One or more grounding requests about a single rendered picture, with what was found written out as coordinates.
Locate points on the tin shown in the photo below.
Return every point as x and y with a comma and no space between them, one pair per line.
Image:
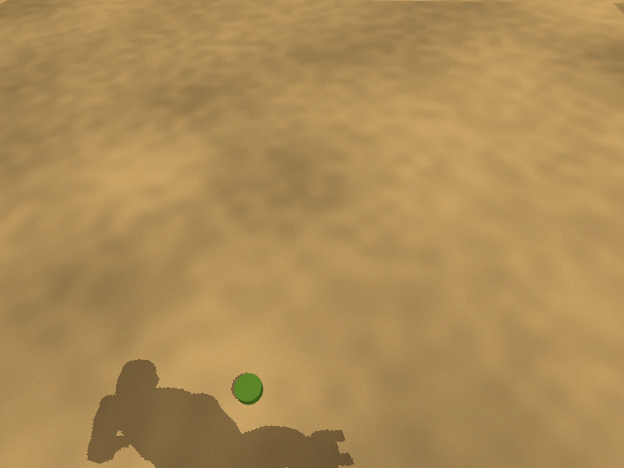
248,388

